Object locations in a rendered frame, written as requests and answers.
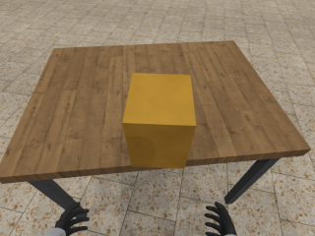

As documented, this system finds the right robot hand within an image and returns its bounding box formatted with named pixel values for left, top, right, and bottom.
left=204, top=202, right=237, bottom=236

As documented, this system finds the carton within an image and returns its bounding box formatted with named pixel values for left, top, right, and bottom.
left=122, top=73, right=197, bottom=169

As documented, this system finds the left robot hand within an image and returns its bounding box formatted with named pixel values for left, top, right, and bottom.
left=54, top=202, right=90, bottom=236

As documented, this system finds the table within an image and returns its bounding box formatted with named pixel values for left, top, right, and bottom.
left=0, top=40, right=311, bottom=218

